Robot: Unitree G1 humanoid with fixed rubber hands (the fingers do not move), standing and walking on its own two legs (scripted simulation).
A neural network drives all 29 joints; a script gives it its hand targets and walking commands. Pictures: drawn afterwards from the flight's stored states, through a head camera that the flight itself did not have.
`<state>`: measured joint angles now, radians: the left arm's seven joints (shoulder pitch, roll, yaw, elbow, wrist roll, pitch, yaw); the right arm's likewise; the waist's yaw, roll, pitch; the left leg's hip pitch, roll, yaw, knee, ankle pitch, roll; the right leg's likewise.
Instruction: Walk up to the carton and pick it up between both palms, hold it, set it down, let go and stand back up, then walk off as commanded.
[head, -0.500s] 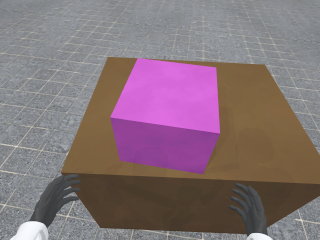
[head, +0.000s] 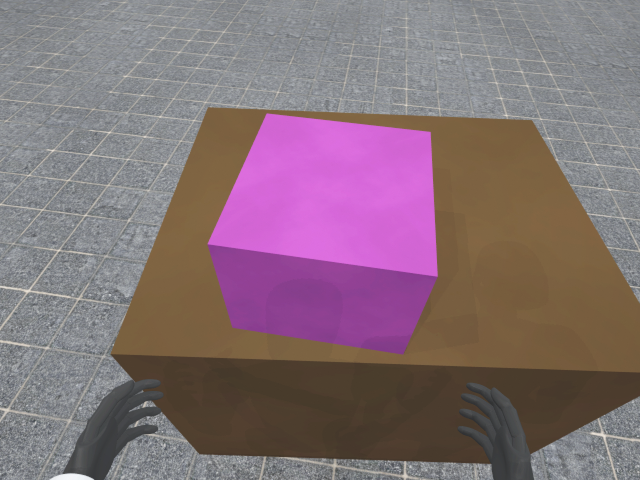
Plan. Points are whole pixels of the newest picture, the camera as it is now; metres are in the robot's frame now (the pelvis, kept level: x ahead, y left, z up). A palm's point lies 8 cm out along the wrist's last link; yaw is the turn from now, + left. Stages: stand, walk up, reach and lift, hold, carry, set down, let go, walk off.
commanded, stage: set down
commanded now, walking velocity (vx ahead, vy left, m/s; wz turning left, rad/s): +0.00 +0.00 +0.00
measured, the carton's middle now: (332, 229) +0.50 +0.02 -0.01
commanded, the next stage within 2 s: let go in 1.14 s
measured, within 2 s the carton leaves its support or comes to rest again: neither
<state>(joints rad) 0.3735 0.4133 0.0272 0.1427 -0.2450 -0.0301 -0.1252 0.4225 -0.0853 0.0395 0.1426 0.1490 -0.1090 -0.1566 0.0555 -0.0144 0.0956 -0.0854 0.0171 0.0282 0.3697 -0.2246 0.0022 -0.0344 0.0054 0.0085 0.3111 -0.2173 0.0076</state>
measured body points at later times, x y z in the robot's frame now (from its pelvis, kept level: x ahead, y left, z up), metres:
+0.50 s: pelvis -0.01 -0.01 +0.00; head -0.01 +0.00 +0.45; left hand +0.16 +0.25 -0.05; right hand +0.16 -0.20 -0.05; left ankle -0.01 +0.11 -0.75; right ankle -0.03 -0.13 -0.75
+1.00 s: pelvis -0.01 -0.01 +0.00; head +0.01 -0.01 +0.45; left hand +0.15 +0.23 -0.08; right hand +0.16 -0.21 -0.08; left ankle -0.01 +0.11 -0.75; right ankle -0.03 -0.12 -0.75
